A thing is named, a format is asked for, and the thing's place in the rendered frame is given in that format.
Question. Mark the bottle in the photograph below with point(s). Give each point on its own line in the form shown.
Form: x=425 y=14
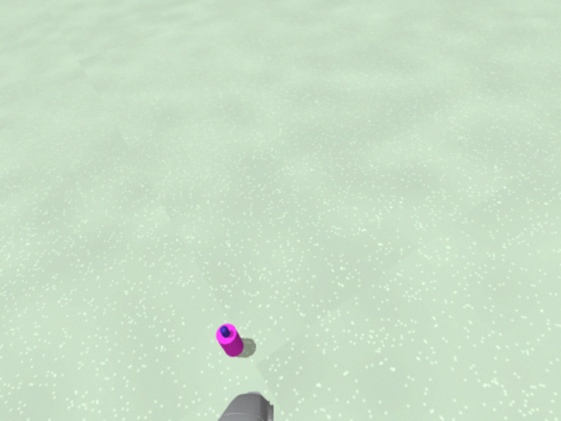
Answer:
x=228 y=338

